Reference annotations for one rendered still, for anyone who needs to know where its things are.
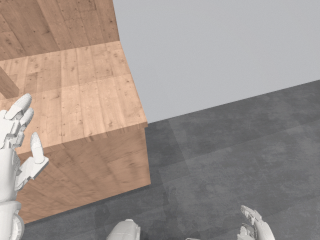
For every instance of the robot right hand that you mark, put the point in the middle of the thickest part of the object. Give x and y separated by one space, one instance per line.
260 230

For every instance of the counter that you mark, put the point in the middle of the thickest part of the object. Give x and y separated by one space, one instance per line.
88 115

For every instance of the robot left forearm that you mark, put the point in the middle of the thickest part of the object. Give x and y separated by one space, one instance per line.
11 224

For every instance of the robot left thigh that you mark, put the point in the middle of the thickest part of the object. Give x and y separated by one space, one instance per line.
125 230

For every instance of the robot left hand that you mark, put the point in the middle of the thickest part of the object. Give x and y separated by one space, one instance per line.
12 125

